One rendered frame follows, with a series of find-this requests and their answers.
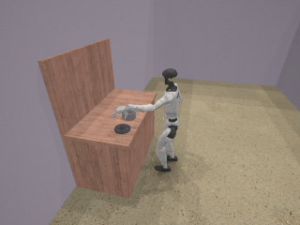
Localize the left robot upper arm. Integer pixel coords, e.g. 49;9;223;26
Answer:
149;93;174;113

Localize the robot left forearm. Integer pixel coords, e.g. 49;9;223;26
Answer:
125;103;154;113

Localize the robot left hand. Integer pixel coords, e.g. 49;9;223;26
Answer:
112;106;128;120

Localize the table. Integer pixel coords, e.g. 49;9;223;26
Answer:
37;38;157;199

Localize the right robot upper arm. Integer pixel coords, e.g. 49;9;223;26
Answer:
174;83;183;103

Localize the right robot shin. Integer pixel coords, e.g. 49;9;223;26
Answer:
164;142;174;158

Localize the pot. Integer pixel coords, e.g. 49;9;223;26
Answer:
122;111;136;121

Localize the robot shin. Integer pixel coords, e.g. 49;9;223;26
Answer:
156;149;167;169
164;142;174;158

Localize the lid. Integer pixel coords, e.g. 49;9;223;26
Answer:
114;124;131;134

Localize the left robot shin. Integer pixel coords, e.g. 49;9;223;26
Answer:
156;149;167;169

